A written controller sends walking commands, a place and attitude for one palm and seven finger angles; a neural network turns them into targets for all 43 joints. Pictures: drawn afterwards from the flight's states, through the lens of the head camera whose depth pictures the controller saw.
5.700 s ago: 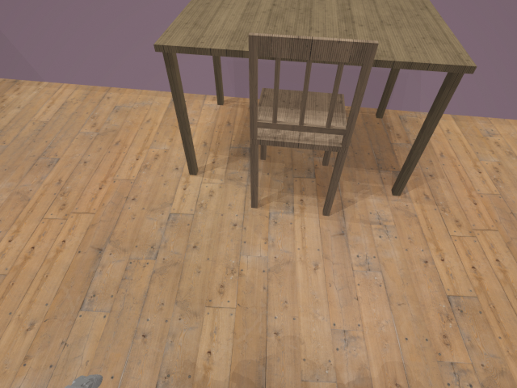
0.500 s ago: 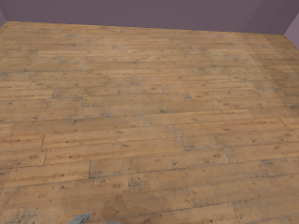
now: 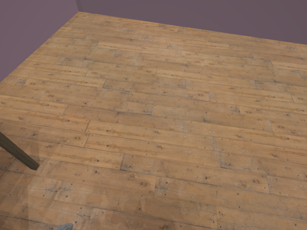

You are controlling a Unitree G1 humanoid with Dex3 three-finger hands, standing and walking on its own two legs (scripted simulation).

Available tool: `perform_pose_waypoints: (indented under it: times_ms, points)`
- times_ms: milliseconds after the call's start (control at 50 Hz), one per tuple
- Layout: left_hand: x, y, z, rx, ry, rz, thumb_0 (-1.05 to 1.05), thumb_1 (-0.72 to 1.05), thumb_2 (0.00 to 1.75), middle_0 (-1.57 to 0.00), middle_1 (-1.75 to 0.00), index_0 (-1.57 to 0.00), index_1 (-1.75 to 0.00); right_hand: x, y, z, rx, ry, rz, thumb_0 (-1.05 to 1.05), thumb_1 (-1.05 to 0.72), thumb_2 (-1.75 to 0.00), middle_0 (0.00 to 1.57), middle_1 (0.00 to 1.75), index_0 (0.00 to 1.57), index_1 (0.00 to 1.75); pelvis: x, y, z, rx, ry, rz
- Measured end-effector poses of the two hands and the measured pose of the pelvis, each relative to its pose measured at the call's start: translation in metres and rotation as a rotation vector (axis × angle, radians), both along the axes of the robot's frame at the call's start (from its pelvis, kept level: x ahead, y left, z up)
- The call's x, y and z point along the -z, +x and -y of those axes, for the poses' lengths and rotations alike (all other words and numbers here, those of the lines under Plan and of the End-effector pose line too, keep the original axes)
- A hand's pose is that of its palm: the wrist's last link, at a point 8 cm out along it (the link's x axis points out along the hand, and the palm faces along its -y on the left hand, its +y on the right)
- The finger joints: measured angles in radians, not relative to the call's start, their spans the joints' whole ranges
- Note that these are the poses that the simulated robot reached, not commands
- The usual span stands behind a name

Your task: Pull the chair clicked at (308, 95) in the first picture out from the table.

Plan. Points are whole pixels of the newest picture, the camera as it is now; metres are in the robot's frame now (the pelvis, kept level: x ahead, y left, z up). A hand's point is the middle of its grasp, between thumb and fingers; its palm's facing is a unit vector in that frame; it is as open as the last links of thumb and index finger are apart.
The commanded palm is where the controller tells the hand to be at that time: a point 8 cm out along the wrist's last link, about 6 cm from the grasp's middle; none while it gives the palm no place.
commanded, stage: turn to face it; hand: left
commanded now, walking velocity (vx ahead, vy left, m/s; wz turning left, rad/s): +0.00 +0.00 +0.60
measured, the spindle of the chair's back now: out of the picture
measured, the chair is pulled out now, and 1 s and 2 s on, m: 0.00 0.00 0.00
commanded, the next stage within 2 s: none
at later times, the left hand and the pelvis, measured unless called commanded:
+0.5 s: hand out of the picture -0.04 +0.16 -0.16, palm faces +0.36 -0.90 -0.26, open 7.4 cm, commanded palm none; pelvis -0.01 -0.04 +0.00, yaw +21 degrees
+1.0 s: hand out of the picture -0.01 +0.23 -0.15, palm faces +0.59 -0.75 -0.28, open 7.4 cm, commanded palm none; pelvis +0.01 -0.02 -0.01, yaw +38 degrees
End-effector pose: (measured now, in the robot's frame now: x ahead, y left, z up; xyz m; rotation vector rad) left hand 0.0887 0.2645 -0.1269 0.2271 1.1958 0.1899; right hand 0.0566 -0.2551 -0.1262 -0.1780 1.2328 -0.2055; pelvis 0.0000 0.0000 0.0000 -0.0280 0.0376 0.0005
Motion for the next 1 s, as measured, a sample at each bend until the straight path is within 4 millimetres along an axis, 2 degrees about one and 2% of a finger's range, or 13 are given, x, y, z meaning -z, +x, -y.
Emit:
perform_pose_waypoints:
  times_ms: [100,140,220,340,400,460,580,640,700,820,900,1000]
  points:
    - [-0.005,-0.007,0.033,-0.035,0.011,0.084,0.00,0.91,0.90,-0.20,-0.30,-0.20,-0.30,0.019,0.010,0.027,-0.049,0.030,0.003,0.01,-0.90,-0.89,0.21,0.30,0.21,0.30,0.010,-0.007,0.028,-0.069,0.033,-0.001]
    - [-0.008,-0.019,0.044,-0.057,0.021,0.091,0.00,0.91,0.90,-0.20,-0.30,-0.20,-0.30,0.024,0.016,0.036,-0.072,0.036,0.001,0.01,-0.90,-0.89,0.21,0.30,0.21,0.30,0.011,-0.010,0.037,-0.096,0.036,0.006]
    - [-0.017,-0.047,0.060,-0.119,0.018,0.063,0.00,0.91,0.90,-0.21,-0.30,-0.20,-0.30,0.020,0.029,0.047,-0.130,0.046,-0.009,0.01,-0.91,-0.89,0.20,0.30,0.20,0.30,0.003,-0.009,0.047,-0.156,0.055,0.024]
    - [-0.015,-0.083,0.072,-0.213,0.003,0.024,0.00,0.90,0.90,-0.21,-0.30,-0.20,-0.30,0.017,0.048,0.048,-0.222,0.042,-0.045,0.01,-0.91,-0.89,0.20,0.30,0.20,0.30,-0.001,-0.007,0.054,-0.248,0.078,0.034]
    - [-0.011,-0.106,0.073,-0.270,-0.008,-0.005,0.00,0.91,0.90,-0.21,-0.30,-0.20,-0.30,0.017,0.064,0.039,-0.282,0.033,-0.062,0.01,-0.91,-0.89,0.20,0.30,0.20,0.30,-0.001,-0.007,0.052,-0.291,0.079,0.031]
    - [-0.004,-0.134,0.068,-0.333,-0.020,-0.048,0.00,0.91,0.90,-0.21,-0.30,-0.20,-0.30,0.016,0.087,0.020,-0.352,0.026,-0.050,0.01,-0.91,-0.89,0.20,0.30,0.20,0.30,0.001,-0.009,0.045,-0.330,0.076,0.025]
    - [0.022,-0.194,0.043,-0.470,-0.048,-0.130,0.00,0.90,0.90,-0.21,-0.30,-0.20,-0.30,0.010,0.140,-0.040,-0.516,0.001,0.066,0.01,-0.91,-0.89,0.20,0.30,0.20,0.30,0.017,-0.013,0.019,-0.412,0.043,0.011]
    - [0.029,-0.212,0.028,-0.522,-0.046,-0.165,0.01,0.91,0.90,-0.21,-0.30,-0.20,-0.30,0.001,0.154,-0.066,-0.570,-0.004,0.125,0.01,-0.91,-0.89,0.20,0.30,0.20,0.30,0.018,-0.017,0.011,-0.443,0.043,0.015]
    - [0.022,-0.212,0.015,-0.556,-0.037,-0.139,0.01,0.91,0.90,-0.20,-0.30,-0.20,-0.30,-0.009,0.157,-0.079,-0.604,-0.014,0.136,0.01,-0.91,-0.89,0.20,0.30,0.20,0.30,0.011,-0.018,0.006,-0.481,0.026,0.022]
    - [0.005,-0.188,-0.001,-0.580,-0.008,-0.018,0.01,0.91,0.90,-0.20,-0.30,-0.20,-0.30,-0.012,0.153,-0.091,-0.647,-0.001,0.097,0.01,-0.90,-0.89,0.20,0.30,0.21,0.30,0.001,-0.014,0.003,-0.549,0.018,0.018]
    - [-0.003,-0.167,-0.003,-0.592,0.015,0.045,0.01,0.91,0.90,-0.20,-0.30,-0.20,-0.30,-0.004,0.150,-0.087,-0.659,0.015,0.059,0.01,-0.90,-0.89,0.21,0.30,0.21,0.30,0.001,-0.007,0.008,-0.597,0.021,0.016]
    - [-0.014,-0.138,0.006,-0.601,0.053,0.119,0.01,0.91,0.90,-0.20,-0.30,-0.20,-0.30,0.014,0.152,-0.069,-0.667,0.033,-0.004,0.01,-0.90,-0.89,0.21,0.30,0.21,0.30,0.006,0.006,0.023,-0.659,0.034,0.010]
